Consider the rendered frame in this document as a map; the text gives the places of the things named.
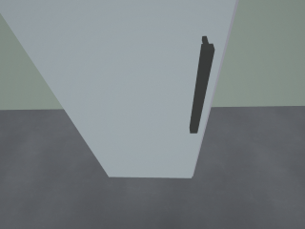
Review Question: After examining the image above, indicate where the handle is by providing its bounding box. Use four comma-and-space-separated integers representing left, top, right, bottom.
190, 36, 215, 134

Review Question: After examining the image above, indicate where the fridge door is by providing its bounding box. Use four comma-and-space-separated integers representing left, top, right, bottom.
0, 0, 236, 178

